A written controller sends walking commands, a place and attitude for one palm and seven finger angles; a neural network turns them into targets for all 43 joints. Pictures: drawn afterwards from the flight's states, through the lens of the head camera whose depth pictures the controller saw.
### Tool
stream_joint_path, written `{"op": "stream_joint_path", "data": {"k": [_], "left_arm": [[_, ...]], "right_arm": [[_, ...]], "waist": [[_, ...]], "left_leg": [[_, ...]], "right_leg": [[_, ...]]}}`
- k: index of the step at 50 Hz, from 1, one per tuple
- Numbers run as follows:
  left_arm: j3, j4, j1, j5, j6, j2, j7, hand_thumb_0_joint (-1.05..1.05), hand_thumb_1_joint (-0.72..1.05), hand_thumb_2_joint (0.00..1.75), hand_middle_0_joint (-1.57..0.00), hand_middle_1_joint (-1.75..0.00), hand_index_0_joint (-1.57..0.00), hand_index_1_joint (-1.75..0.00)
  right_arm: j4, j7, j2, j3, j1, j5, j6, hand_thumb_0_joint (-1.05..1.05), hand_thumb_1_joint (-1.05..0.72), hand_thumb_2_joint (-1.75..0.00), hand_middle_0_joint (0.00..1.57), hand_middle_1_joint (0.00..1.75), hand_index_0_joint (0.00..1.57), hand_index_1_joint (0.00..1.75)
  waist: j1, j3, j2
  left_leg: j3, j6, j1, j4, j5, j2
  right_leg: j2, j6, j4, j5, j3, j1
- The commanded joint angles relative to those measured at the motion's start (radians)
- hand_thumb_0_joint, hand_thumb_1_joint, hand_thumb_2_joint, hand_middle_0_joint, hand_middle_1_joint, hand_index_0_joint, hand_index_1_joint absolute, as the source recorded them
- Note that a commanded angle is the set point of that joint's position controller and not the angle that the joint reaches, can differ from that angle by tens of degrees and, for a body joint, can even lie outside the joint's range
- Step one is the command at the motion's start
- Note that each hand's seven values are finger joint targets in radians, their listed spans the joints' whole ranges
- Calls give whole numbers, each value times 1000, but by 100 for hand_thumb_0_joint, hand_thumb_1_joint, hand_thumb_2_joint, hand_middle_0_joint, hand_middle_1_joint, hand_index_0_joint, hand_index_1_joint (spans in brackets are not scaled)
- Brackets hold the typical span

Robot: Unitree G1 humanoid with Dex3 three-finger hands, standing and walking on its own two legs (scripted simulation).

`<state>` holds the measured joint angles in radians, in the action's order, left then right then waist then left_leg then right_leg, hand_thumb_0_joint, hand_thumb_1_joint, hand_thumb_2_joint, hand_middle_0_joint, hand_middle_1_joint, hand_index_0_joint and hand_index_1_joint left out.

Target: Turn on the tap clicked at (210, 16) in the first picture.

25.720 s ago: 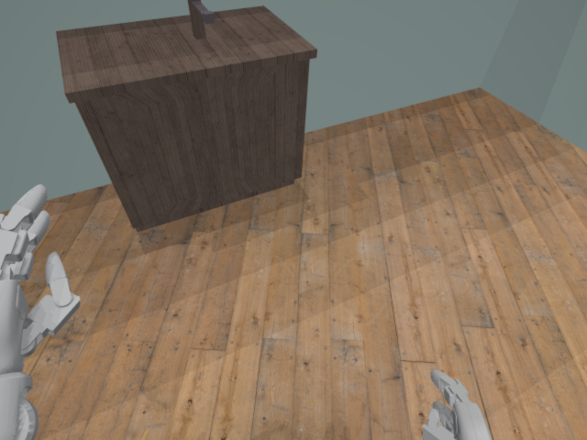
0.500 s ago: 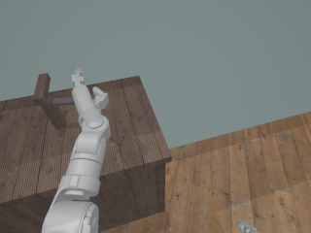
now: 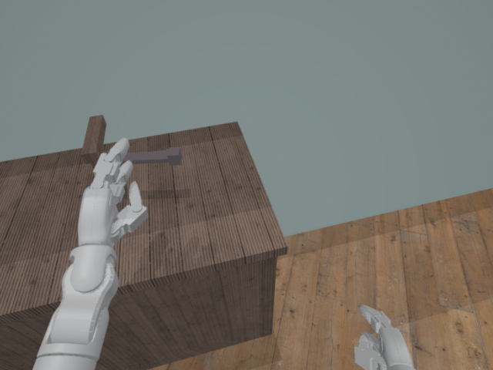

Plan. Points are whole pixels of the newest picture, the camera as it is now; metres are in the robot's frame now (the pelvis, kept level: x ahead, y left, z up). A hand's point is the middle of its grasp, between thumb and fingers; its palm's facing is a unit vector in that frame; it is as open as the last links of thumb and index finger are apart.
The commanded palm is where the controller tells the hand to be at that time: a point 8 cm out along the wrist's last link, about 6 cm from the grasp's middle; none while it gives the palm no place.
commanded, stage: draw the hand back beside the body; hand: left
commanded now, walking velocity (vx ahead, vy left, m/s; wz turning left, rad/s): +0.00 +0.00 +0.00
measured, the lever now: (174, 156) +0.52 +0.21 +0.06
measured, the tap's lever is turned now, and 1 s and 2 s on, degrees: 78 78 78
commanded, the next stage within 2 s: step back with the hand held close in 0.80 s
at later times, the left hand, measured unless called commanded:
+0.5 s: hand (74, 251) +0.22 +0.25 +0.15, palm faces +0.37 -0.87 -0.34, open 7.4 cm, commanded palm +0.18 +0.29 +0.17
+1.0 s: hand (56, 248) +0.21 +0.26 +0.17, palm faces +0.42 -0.82 -0.38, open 7.4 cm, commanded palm +0.17 +0.29 +0.17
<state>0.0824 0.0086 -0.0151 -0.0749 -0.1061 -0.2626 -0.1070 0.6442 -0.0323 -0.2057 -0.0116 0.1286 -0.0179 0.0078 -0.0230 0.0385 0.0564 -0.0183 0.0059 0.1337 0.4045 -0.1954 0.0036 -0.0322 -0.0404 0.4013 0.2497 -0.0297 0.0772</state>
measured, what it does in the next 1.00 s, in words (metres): stands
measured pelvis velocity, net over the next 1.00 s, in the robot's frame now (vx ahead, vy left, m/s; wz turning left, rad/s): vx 0.01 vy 0.01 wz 0.02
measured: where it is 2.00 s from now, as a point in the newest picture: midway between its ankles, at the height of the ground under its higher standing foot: outside the picture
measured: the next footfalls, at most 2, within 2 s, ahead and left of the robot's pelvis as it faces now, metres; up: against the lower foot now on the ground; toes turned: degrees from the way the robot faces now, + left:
right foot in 1.98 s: -0.13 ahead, -0.09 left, +0.00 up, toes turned +3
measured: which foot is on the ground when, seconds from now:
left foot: down 0.00-1.00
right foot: down 0.00-1.00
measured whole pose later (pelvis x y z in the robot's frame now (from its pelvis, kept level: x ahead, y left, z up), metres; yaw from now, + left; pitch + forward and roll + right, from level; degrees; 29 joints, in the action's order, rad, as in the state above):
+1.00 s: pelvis +0.01 +0.01 +0.00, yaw +1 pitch -3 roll -1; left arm 0.30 -0.40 0.42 -0.08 -0.13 -0.36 -0.11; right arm 0.63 -0.05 -0.22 0.00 0.18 -0.01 0.06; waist -0.05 0.02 0.08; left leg -0.04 0.00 0.17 0.49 -0.26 0.01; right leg -0.04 -0.03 0.41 0.27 -0.05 0.08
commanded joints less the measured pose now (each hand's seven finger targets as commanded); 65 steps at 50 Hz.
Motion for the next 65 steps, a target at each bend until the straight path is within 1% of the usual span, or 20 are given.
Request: {"op": "stream_joint_path", "data": {"k": [1, 4, 5, 12, 18, 26, 30, 34, 39, 44, 45, 46, 47, 48, 49, 51, 55, 59, 64, 65], "left_arm": [[187, -343, -115, 0, -72, -235, -12, 0, 90, 90, -19, -26, -19, -26], [222, -418, -56, -1, -69, -262, -14, 0, 90, 90, -19, -26, -19, -26], [191, -446, -36, -1, -70, -224, -12, 0, 90, 90, -19, -27, -19, -27], [153, -457, 117, -4, -59, -166, -8, 0, 90, 90, -20, -29, -20, -29], [232, -571, 223, 6, -78, -232, -25, 0, 90, 90, -20, -30, -20, -30], [309, -622, 417, -4, -77, -255, -29, 0, 90, 90, -20, -30, -20, -30], [253, -591, 348, -2, -69, -206, -27, 0, 90, 90, -20, -30, -20, -30], [266, -581, 305, 2, -73, -229, -33, 0, 90, 90, -20, -30, -20, -30], [293, -613, 342, 3, -74, -255, -38, 0, 90, 90, -20, -30, -20, -30], [301, -623, 350, 4, -74, -260, -39, 0, 90, 90, -20, -30, -20, -30], [283, -614, 359, 1, -73, -234, -36, 0, 90, 90, -20, -30, -20, -30], [320, -666, 313, 0, -81, -283, -40, 0, 90, 90, -20, -30, -20, -30], [476, -746, 148, -7, -114, -433, -39, 0, 90, 90, -20, -30, -20, -30], [421, -627, 259, -4, -117, -350, -25, 0, 90, 90, -20, -30, -20, -30], [421, -624, 280, -2, -117, -355, -18, 0, 90, 90, -20, -30, -20, -30], [338, -522, 410, 2, -96, -245, 3, 0, 90, 90, -20, -30, -20, -30], [293, -527, 501, 1, -81, -208, 13, 0, 90, 90, -20, -30, -20, -30], [378, -660, 459, 6, -95, -330, -6, 0, 90, 90, -20, -30, -20, -30], [417, -751, 416, 8, -121, -374, -30, 0, 90, 90, -20, -30, -20, -30], [398, -744, 432, 8, -124, -339, -31, 0, 90, 90, -20, -30, -20, -30]], "right_arm": [[-170, -3, -113, 38, -84, 7, 38, 0, -90, -90, 20, 30, 20, 30], [-174, -2, -113, 38, -80, 11, 43, 0, -90, -90, 20, 30, 20, 30], [-182, -1, -108, 37, -79, 11, 48, 0, -90, -90, 20, 30, 20, 30], [-177, -3, -124, 48, -78, 9, 70, 0, -90, -90, 20, 30, 20, 30], [-167, -7, -130, 57, -67, 14, 89, 0, -90, -90, 20, 30, 20, 30], [-166, -6, -121, 55, -58, 12, 100, 0, -90, -90, 20, 30, 20, 30], [-162, -12, -128, 58, -61, 9, 102, 0, -90, -90, 20, 30, 20, 30], [-157, -22, -133, 59, -66, 11, 107, 0, -90, -90, 20, 30, 20, 30], [-158, -22, -129, 56, -64, 15, 108, 0, -90, -90, 20, 30, 20, 30], [-155, -18, -126, 52, -64, 15, 111, 0, -90, -90, 20, 30, 20, 30], [-159, -19, -120, 50, -61, 15, 110, 0, -90, -90, 20, 30, 20, 30], [-166, -18, -126, 52, -67, 14, 112, 0, -90, -90, 20, 30, 20, 30], [-197, -25, -125, 43, -76, 3, 101, 0, -90, -90, 20, 30, 20, 30], [-158, -31, -106, 37, -68, 9, 92, 0, -90, -90, 20, 30, 20, 30], [-170, -30, -112, 43, -72, 10, 85, 0, -90, -90, 20, 30, 20, 30], [-186, -30, -121, 51, -50, 8, 66, 0, -90, -90, 20, 30, 20, 30], [-218, -26, -138, 62, -38, -1, 37, 0, -90, -90, 20, 30, 20, 30], [-244, -39, -141, 61, -62, -1, 23, 0, -90, -90, 20, 30, 20, 30], [-246, -50, -142, 63, -67, 3, 38, 0, -90, -90, 20, 30, 20, 30], [-244, -51, -133, 61, -61, 4, 43, 0, -90, -90, 20, 30, 20, 30]], "waist": [[-20, -209, 18], [-20, -164, 49], [-13, -165, 56], [-7, -95, -43], [-23, -165, -16], [-31, -101, 22], [-10, -54, -8], [-14, -72, -32], [-27, -130, -1], [-27, -94, 58], [-24, -84, 30], [-31, -110, 34], [-23, -46, 35], [-12, -67, -31], [-15, -81, -44], [-6, -134, -87], [-7, -200, -45], [-14, -220, -58], [-10, -173, 22], [-6, -170, 36]], "left_leg": [[13, -39, -87, -32, 126, -1], [8, -32, -78, -33, 148, 5], [10, -34, -84, -29, 160, 8], [1, -37, -81, -24, 146, 19], [-6, -37, -94, -10, 200, 15], [-12, -30, -37, 2, 186, 19], [-15, -32, -32, 0, 136, 20], [-23, -38, -46, -3, 101, 13], [-24, -37, -53, 3, 135, 8], [-24, -30, -34, 2, 132, 9], [-26, -29, -27, 1, 134, 10], [-27, -31, -34, 2, 138, 11], [-42, -57, 19, 52, 135, 43], [-48, -60, 7, 89, 177, 44], [-51, -58, 3, 96, 220, 46], [-39, -56, -11, 121, 322, 62], [-51, -56, -18, 97, 399, 92], [-63, -54, 26, 82, 343, 93], [-97, -55, 132, 50, 99, 91], [-110, -56, 159, 32, 42, 93]], "right_leg": [[34, 9, -72, -238, 17, -25], [29, 6, -75, -250, 11, -15], [32, 6, -70, -260, 10, -9], [27, 13, -72, -219, 3, 45], [32, 12, -53, -255, -1, 6], [34, 8, -54, -242, -8, 20], [33, 13, -57, -191, -9, 68], [33, 14, -62, -158, -6, 73], [37, 10, -51, -194, -3, 30], [38, 5, -54, -193, -5, 35], [37, 7, -50, -194, -10, 36], [37, 6, -52, -202, -6, 25], [95, 10, -87, -327, 93, 98], [131, 11, -73, -420, 91, 97], [142, 11, -64, -481, 99, 92], [147, 25, -27, -543, 79, 79], [131, 37, 9, -443, 60, 93], [135, 31, 15, -376, 71, 105], [128, 18, 8, -189, 90, 148], [115, 20, 19, -149, 81, 141]]}}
